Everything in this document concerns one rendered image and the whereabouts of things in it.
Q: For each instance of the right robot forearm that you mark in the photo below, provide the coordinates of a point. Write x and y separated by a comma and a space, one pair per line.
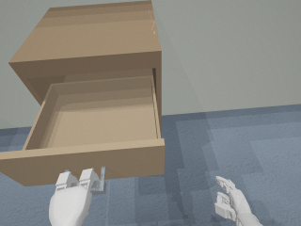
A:
246, 219

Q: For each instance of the drawer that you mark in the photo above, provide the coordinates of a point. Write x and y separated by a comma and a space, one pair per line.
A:
84, 125

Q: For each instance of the left robot hand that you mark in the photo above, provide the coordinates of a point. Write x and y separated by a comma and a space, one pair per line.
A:
70, 204

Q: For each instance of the right robot hand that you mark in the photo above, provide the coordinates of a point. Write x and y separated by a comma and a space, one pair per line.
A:
232, 205

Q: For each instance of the cabinet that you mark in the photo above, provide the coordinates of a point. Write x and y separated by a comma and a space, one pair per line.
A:
91, 42

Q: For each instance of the handle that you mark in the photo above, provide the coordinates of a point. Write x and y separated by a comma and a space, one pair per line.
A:
98, 187

